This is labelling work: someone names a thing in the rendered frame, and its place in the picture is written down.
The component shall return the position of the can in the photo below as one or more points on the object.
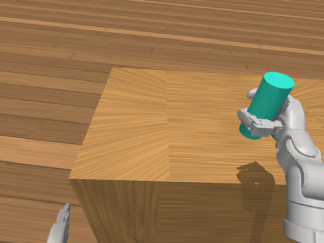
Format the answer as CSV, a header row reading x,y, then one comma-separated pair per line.
x,y
269,97

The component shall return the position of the right robot arm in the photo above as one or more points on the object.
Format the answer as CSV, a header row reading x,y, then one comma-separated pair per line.
x,y
302,164

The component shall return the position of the right robot hand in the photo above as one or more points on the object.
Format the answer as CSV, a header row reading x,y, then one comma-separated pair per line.
x,y
290,116

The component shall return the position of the left robot hand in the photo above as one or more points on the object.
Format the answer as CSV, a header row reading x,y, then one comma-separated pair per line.
x,y
60,229

